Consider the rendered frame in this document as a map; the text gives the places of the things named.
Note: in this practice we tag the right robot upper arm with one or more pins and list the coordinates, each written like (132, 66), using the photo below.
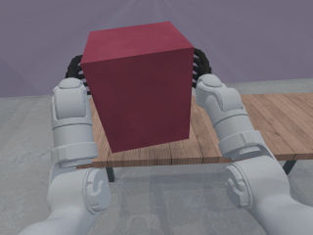
(260, 186)

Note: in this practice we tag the carton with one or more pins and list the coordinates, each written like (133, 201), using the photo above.
(140, 78)

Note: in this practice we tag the robot right forearm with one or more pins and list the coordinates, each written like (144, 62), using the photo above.
(237, 138)

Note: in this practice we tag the table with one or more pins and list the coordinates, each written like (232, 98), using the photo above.
(284, 120)

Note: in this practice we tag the left robot hand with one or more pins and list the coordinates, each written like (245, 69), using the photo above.
(73, 70)

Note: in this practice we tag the robot left forearm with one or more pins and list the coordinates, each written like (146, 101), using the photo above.
(72, 123)

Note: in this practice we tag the right robot hand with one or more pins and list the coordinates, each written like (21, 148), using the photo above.
(202, 66)

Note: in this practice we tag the left robot upper arm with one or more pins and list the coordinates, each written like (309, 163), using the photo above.
(75, 200)

